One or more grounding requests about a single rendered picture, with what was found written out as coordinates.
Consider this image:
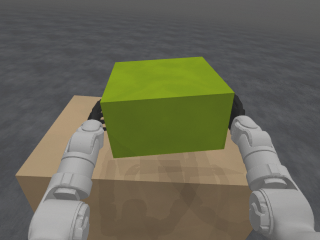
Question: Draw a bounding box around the left robot hand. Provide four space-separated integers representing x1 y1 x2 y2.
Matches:
87 99 107 131

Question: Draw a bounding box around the carton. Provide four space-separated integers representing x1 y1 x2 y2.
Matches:
100 56 235 159

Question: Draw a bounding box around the pedestal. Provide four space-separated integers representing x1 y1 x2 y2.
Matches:
15 95 253 240

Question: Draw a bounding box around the right robot hand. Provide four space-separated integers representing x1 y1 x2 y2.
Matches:
228 94 245 130

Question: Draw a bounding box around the robot right upper arm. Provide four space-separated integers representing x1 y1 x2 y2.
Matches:
249 188 320 240

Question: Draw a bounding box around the right robot forearm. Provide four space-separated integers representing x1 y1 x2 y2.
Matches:
230 115 315 228

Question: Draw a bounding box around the left robot forearm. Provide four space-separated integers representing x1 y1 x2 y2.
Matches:
28 119 104 240

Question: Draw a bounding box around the robot left upper arm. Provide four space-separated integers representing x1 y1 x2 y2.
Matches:
29 199 90 240

